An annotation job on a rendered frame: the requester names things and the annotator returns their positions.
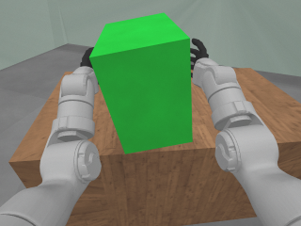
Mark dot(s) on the robot left upper arm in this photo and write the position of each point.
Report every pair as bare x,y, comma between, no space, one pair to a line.
66,169

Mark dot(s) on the robot left forearm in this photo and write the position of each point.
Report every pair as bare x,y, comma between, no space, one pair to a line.
74,119

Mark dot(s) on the robot right upper arm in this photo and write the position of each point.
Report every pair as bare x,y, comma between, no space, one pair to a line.
250,154

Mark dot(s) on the robot left hand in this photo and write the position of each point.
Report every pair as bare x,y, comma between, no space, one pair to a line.
85,59

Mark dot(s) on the pedestal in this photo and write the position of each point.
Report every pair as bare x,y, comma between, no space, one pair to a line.
175,185

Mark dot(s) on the carton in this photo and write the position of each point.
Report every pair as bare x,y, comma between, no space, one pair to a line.
143,67

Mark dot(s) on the robot right forearm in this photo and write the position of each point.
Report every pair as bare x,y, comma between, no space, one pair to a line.
229,106

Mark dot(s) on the robot right hand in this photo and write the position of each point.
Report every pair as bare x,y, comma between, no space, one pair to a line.
200,53

